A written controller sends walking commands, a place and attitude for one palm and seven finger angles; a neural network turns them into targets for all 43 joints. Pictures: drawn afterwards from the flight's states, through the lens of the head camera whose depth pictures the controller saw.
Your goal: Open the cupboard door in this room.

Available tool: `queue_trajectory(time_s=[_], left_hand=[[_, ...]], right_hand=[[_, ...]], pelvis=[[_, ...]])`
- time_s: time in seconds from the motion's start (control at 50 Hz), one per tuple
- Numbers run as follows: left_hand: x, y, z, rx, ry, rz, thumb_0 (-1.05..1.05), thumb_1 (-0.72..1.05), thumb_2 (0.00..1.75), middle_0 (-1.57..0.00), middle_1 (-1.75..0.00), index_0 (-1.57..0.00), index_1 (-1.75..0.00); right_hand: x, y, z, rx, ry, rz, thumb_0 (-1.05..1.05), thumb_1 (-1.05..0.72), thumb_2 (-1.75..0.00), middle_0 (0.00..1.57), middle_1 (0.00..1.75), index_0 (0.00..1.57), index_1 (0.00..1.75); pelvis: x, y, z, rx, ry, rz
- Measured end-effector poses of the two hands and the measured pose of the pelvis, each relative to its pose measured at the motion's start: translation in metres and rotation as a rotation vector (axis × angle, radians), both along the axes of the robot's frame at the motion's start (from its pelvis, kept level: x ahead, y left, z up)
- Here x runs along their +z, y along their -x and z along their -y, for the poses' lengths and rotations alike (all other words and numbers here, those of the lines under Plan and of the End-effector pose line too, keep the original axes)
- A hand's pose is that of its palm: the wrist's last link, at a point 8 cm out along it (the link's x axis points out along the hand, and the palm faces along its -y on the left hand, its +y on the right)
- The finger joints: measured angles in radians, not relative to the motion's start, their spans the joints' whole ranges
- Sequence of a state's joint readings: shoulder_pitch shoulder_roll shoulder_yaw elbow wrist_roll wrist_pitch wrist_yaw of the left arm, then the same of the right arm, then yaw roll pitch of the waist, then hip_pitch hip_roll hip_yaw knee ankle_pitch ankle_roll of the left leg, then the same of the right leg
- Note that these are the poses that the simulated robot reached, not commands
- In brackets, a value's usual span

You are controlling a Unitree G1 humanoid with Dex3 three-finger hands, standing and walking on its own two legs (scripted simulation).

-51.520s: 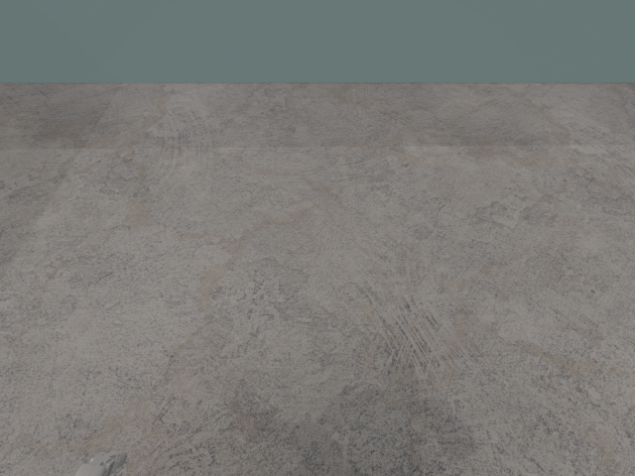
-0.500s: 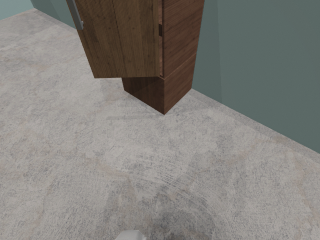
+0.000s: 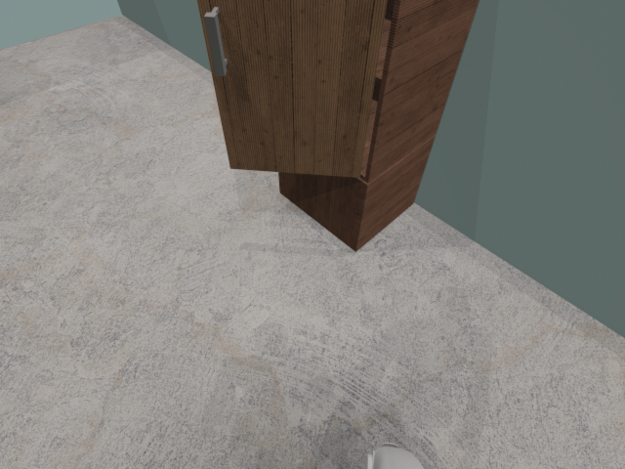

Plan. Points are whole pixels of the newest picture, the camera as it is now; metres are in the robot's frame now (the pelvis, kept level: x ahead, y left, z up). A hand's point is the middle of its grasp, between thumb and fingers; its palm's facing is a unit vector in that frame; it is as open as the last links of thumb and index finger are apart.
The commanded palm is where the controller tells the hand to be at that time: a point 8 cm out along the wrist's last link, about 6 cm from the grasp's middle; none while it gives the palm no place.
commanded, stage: take the last steps up to it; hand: left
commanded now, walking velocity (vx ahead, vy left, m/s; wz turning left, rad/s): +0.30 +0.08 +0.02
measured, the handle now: (218, 41) +0.99 +0.28 +0.06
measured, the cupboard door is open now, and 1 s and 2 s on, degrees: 41 41 41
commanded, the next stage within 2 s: come to a stop and stand still in 0.92 s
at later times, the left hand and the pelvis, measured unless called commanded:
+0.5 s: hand (203, 452) +0.17 +0.17 -0.16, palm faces +0.12 -0.97 -0.21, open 7.2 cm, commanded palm none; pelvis +0.18 -0.01 +0.00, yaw +3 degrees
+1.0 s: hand (203, 283) +0.46 +0.24 -0.17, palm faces +0.02 -0.97 -0.25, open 7.3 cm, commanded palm none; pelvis +0.37 +0.04 -0.01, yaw -1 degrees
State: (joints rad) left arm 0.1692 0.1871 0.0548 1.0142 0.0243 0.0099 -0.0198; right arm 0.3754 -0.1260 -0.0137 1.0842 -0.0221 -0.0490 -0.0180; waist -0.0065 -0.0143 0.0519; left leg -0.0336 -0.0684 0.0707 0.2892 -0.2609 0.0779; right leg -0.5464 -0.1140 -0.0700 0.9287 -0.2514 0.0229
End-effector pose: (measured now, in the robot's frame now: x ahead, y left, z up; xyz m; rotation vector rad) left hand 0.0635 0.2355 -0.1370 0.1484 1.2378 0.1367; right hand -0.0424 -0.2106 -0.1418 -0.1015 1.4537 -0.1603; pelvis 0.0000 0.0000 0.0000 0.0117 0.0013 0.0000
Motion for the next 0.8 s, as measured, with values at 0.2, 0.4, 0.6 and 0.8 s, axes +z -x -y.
queue_trajectory(time_s=[0.2, 0.4, 0.6, 0.8], left_hand=[[-0.003, -0.13, 0.044, -0.072, -0.003, 0.16, 0.0, 0.91, 0.9, -0.2, -0.3, -0.2, -0.3], [0.01, -0.115, 0.027, 0.085, -0.049, 0.036, -0.04, 0.97, 0.9, -0.2, -0.3, -0.2, -0.3], [-0.008, -0.083, 0.005, 0.185, 0.032, -0.256, -0.01, 0.93, 0.9, -0.2, -0.3, -0.2, -0.3], [-0.017, -0.199, -0.04, 0.114, 0.029, -0.21, 0.01, 0.92, 0.9, -0.2, -0.3, -0.2, -0.3]], right_hand=[[-0.025, -0.01, 0.009, -0.071, -0.065, -0.171, 0.01, -0.91, -0.9, 0.2, 0.3, 0.2, 0.3], [-0.006, -0.179, 0.045, 0.033, -0.004, 0.031, 0.01, -0.91, -0.9, 0.19, 0.3, 0.2, 0.3], [0.004, -0.37, 0.001, 0.179, 0.014, 0.268, 0.01, -0.91, -0.9, 0.19, 0.29, 0.19, 0.3], [0.0, -0.415, -0.038, 0.104, 0.051, 0.288, -0.01, -0.94, -0.9, 0.2, 0.3, 0.2, 0.3]], pelvis=[[-0.022, -0.074, 0.026, 0.007, -0.012, 0.016], [0.002, -0.139, 0.029, 0.049, -0.004, -0.01], [-0.004, -0.221, -0.016, 0.053, -0.002, -0.011], [-0.008, -0.291, -0.052, 0.009, -0.013, -0.001]])
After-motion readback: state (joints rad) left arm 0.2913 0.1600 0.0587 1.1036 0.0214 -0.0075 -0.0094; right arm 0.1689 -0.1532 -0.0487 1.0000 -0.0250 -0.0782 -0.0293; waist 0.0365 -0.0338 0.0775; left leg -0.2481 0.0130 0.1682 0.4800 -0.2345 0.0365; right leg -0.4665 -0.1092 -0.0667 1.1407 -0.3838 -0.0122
